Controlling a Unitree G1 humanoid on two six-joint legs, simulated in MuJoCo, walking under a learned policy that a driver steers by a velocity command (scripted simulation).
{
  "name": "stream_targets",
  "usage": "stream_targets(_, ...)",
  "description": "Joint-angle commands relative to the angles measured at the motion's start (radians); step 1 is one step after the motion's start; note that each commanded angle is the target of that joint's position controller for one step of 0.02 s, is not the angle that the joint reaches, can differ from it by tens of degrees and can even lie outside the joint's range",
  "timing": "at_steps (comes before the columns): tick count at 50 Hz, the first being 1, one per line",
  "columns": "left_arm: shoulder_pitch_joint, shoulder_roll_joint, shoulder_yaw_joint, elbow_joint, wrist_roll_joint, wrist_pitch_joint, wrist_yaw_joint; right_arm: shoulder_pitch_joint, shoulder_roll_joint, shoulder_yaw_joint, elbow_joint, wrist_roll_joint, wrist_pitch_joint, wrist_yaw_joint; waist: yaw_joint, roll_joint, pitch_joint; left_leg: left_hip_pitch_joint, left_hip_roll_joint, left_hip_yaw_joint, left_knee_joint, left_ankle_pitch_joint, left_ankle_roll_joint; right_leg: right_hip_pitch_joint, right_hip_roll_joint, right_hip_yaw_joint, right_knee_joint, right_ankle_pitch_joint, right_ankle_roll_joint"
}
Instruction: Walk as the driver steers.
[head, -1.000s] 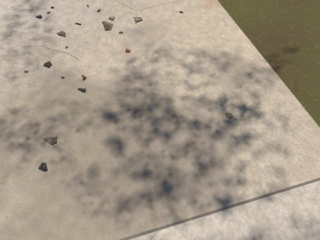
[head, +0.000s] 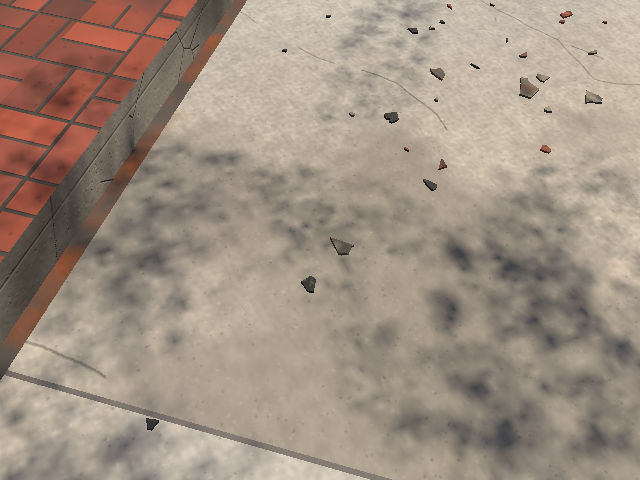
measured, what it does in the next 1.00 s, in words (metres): walks ahead: right foot, then right foot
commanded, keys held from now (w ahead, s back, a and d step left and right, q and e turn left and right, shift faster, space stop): no key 0.28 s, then w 0.72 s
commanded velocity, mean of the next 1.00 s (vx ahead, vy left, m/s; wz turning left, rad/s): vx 0.25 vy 0.00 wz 0.05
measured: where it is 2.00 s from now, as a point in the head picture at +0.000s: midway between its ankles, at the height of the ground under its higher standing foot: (336, 347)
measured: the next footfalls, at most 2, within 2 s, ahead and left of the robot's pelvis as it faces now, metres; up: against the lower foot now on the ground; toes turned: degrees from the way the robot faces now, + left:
right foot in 0.22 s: +0.03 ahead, -0.14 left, +0.00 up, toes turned +1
right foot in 0.96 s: +0.41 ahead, -0.14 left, +0.00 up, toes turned +0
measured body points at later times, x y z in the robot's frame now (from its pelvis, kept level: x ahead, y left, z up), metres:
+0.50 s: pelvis +0.03 +0.00 -0.01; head +0.03 +0.00 +0.44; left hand +0.10 +0.27 -0.13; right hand +0.14 -0.27 -0.13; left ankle +0.00 +0.10 -0.74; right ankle -0.01 -0.14 -0.74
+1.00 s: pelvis +0.25 -0.05 -0.03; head +0.29 -0.05 +0.42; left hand +0.49 +0.19 -0.09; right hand +0.21 -0.32 -0.16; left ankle +0.03 +0.10 -0.69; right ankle +0.37 -0.13 -0.74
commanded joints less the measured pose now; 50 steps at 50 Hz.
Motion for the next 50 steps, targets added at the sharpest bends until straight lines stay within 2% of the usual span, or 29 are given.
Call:
stream_targets(1,0.016,0.070,0.020,-0.046,-0.004,-0.006,0.007,-0.048,-0.122,-0.028,-0.045,0.000,-0.027,-0.012,0.006,0.186,-0.112,0.102,0.222,-0.181,-0.162,0.450,0.174,-0.022,-0.012,0.040,0.044,0.096,0.019)
stream_targets(4,-0.012,0.036,0.003,-0.045,-0.003,-0.007,0.005,-0.052,-0.113,-0.025,-0.025,-0.001,-0.025,-0.014,-0.015,0.182,-0.104,0.118,0.207,-0.172,-0.158,0.378,0.169,0.037,-0.018,0.033,-0.153,0.108,0.021)
stream_targets(8,-0.015,0.046,-0.002,-0.039,-0.005,-0.011,0.004,-0.044,-0.127,-0.026,0.013,0.000,-0.018,-0.009,-0.031,0.181,-0.087,0.099,0.225,-0.233,-0.153,0.278,0.189,0.128,-0.005,0.020,-0.349,0.089,0.009)
stream_targets(10,0.032,0.032,-0.008,-0.014,0.002,-0.019,0.000,-0.066,-0.106,-0.016,0.032,0.012,-0.018,-0.007,0.010,0.153,-0.075,0.053,0.197,-0.226,-0.141,0.208,0.152,0.239,0.006,0.008,-0.562,0.270,-0.013)
stream_targets(11,0.042,0.048,-0.010,-0.008,0.016,-0.024,-0.001,-0.036,-0.094,-0.012,0.050,0.011,-0.025,-0.006,0.011,0.116,-0.080,0.018,0.172,-0.216,-0.140,0.162,0.109,0.319,-0.014,0.039,-0.621,0.417,-0.029)
stream_targets(12,0.050,0.091,-0.006,-0.013,0.022,-0.027,0.002,-0.011,-0.085,-0.009,0.063,-0.004,-0.033,-0.003,-0.008,0.056,-0.093,-0.010,0.127,-0.182,-0.110,0.096,0.062,0.374,-0.076,0.101,-0.614,0.579,-0.052)
stream_targets(13,0.032,0.147,0.011,0.008,0.007,-0.029,-0.001,0.028,-0.093,-0.017,0.067,-0.006,-0.037,0.000,-0.063,-0.061,-0.085,0.011,0.061,-0.112,-0.129,0.044,0.027,0.311,-0.068,0.077,-0.551,0.493,-0.093)
stream_targets(14,0.014,0.088,0.001,0.000,0.001,-0.035,-0.010,-0.025,-0.110,-0.016,0.075,-0.012,-0.034,-0.002,-0.017,-0.033,-0.078,0.064,0.042,-0.090,-0.098,0.031,0.001,0.252,-0.048,0.071,-0.573,0.385,-0.105)
stream_targets(15,0.023,0.058,-0.008,0.011,0.008,-0.039,-0.011,-0.048,-0.109,-0.020,0.076,-0.004,-0.028,-0.007,-0.010,-0.023,-0.084,0.075,0.027,-0.072,-0.077,-0.053,0.002,0.231,-0.035,0.063,-0.593,0.247,-0.099)
stream_targets(18,0.043,0.054,-0.011,0.020,0.000,-0.056,-0.002,-0.028,-0.110,-0.029,0.080,0.014,-0.012,-0.019,-0.014,-0.022,0.009,-0.038,0.013,-0.073,-0.039,-0.380,0.047,0.137,-0.015,0.073,-0.599,-0.134,-0.125)
stream_targets(20,0.077,0.060,-0.012,0.018,-0.010,-0.076,0.001,-0.014,-0.090,-0.027,0.082,0.025,-0.036,-0.015,-0.007,-0.025,0.059,-0.102,0.019,-0.079,-0.006,-0.411,0.063,0.117,-0.047,0.136,-0.617,-0.220,-0.163)
stream_targets(24,0.131,0.122,0.004,0.022,-0.023,-0.096,-0.003,-0.017,-0.046,-0.024,0.080,0.038,-0.098,0.010,-0.010,-0.133,0.060,-0.167,-0.011,0.032,0.151,-0.191,0.048,0.213,-0.228,0.413,-0.760,-0.231,-0.281)
stream_targets(26,0.064,0.109,-0.002,-0.005,-0.031,-0.090,-0.012,0.051,-0.065,-0.031,0.111,0.043,-0.110,0.018,-0.058,-0.119,0.063,-0.017,-0.001,0.028,0.016,-0.150,0.074,0.144,-0.196,0.345,-0.724,-0.060,-0.257)
stream_targets(27,0.002,0.082,-0.011,-0.033,-0.031,-0.091,-0.015,0.129,-0.090,-0.041,0.146,0.040,-0.113,0.020,-0.097,-0.071,0.047,0.102,0.012,-0.016,-0.046,-0.116,0.086,0.087,-0.127,0.238,-0.635,0.099,-0.210)
stream_targets(28,-0.047,0.040,-0.024,-0.068,-0.026,-0.103,-0.016,0.233,-0.158,-0.064,0.182,0.038,-0.116,0.020,-0.125,0.083,0.009,0.258,0.105,-0.208,-0.126,-0.083,0.130,-0.028,-0.006,0.072,-0.387,0.291,-0.140)
stream_targets(29,-0.061,0.044,-0.024,-0.102,-0.018,-0.127,-0.013,0.337,-0.255,-0.093,0.200,0.036,-0.114,0.026,-0.159,0.284,-0.037,0.468,0.271,-0.497,-0.212,0.072,0.223,-0.244,0.084,-0.024,-0.103,0.247,-0.084)
stream_targets(30,-0.055,0.070,-0.015,-0.102,-0.024,-0.138,-0.011,0.355,-0.209,-0.077,0.198,0.022,-0.117,0.027,-0.150,0.255,-0.035,0.525,0.361,-0.611,-0.227,0.203,0.286,-0.401,0.080,0.043,0.090,-0.056,-0.079)
stream_targets(31,-0.027,0.068,-0.013,-0.095,-0.042,-0.140,-0.019,0.334,-0.164,-0.060,0.195,0.016,-0.119,0.025,-0.114,0.163,-0.011,0.536,0.371,-0.555,-0.211,0.219,0.284,-0.478,0.034,0.082,0.189,-0.052,-0.103)
stream_targets(32,-0.032,0.046,-0.020,-0.094,-0.047,-0.139,-0.029,0.317,-0.139,-0.051,0.188,0.015,-0.118,0.022,-0.100,0.119,-0.004,0.537,0.350,-0.474,-0.221,0.214,0.261,-0.528,0.000,0.075,0.215,0.011,-0.122)
stream_targets(33,-0.064,0.033,-0.023,-0.104,-0.041,-0.138,-0.040,0.301,-0.122,-0.041,0.192,0.020,-0.112,0.021,-0.091,0.096,0.031,0.515,0.329,-0.400,-0.246,0.255,0.231,-0.564,-0.031,0.060,0.188,0.072,-0.129)
stream_targets(35,-0.095,0.003,-0.030,-0.120,-0.027,-0.135,-0.062,0.285,-0.089,-0.025,0.195,0.020,-0.094,0.014,-0.077,0.128,0.035,0.427,0.268,-0.273,-0.294,0.327,0.181,-0.494,-0.059,0.020,0.093,0.178,-0.116)
stream_targets(39,-0.216,-0.059,-0.060,-0.173,-0.017,-0.135,-0.090,0.253,-0.147,-0.030,0.183,0.024,-0.087,-0.016,-0.088,0.124,0.053,0.172,0.176,-0.099,-0.379,0.301,0.150,-0.204,0.000,-0.061,-0.277,0.437,-0.066)
stream_targets(42,-0.248,0.002,-0.043,-0.195,-0.029,-0.130,-0.083,0.291,-0.192,-0.043,0.204,0.035,-0.098,-0.018,-0.080,0.151,0.071,0.190,0.229,-0.103,-0.405,0.281,0.137,-0.105,0.027,-0.039,-0.416,0.519,-0.083)
stream_targets(44,-0.228,0.038,-0.028,-0.196,-0.029,-0.129,-0.079,0.287,-0.193,-0.046,0.212,0.037,-0.097,-0.015,-0.049,0.154,0.057,0.268,0.257,-0.089,-0.342,0.447,0.111,-0.074,0.037,-0.026,-0.457,0.507,-0.119)
stream_targets(46,-0.092,0.083,-0.002,-0.162,-0.024,-0.122,-0.067,0.277,-0.209,-0.054,0.212,0.028,-0.084,-0.014,0.034,0.173,-0.055,0.314,0.243,-0.052,-0.143,0.776,0.079,0.102,0.083,-0.057,-0.453,0.453,-0.166)
stream_targets(47,0.061,0.110,0.017,-0.115,-0.025,-0.115,-0.057,0.275,-0.198,-0.050,0.208,0.021,-0.075,-0.016,0.108,0.160,-0.147,0.252,0.203,-0.022,0.049,0.840,0.054,0.304,0.099,-0.075,-0.453,0.443,-0.191)
stream_targets(48,0.231,0.161,0.032,-0.081,-0.017,-0.105,-0.044,0.285,-0.157,-0.034,0.184,0.000,-0.072,-0.020,0.164,0.062,-0.273,0.024,0.159,-0.010,0.356,0.551,0.026,0.608,-0.070,0.117,-0.408,0.409,-0.243)
stream_targets(49,0.263,0.241,0.039,-0.061,0.001,-0.111,-0.057,0.448,0.010,0.011,0.172,0.013,-0.089,-0.010,0.055,-0.262,-0.448,-0.290,-0.044,-0.050,0.731,-0.264,-0.028,0.862,-0.324,0.666,-0.591,0.076,-0.410)
stream_targets(50,0.237,0.134,0.016,-0.064,-0.007,-0.114,-0.058,0.372,-0.108,-0.013,0.186,0.040,-0.109,-0.001,0.094,-0.173,-0.386,-0.399,-0.014,-0.156,0.850,-0.302,-0.016,0.787,-0.309,0.810,-0.747,-0.105,-0.385)
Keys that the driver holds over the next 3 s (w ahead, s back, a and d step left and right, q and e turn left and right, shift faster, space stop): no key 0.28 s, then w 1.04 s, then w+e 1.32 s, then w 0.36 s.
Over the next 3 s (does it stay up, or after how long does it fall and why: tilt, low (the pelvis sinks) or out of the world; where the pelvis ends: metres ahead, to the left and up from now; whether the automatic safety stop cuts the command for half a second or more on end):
stays up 1.23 -0.35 -0.01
